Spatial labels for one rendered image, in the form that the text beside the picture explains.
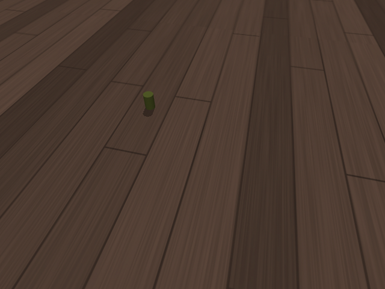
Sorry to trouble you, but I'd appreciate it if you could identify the can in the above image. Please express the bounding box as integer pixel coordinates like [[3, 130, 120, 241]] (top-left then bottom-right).
[[143, 91, 155, 110]]

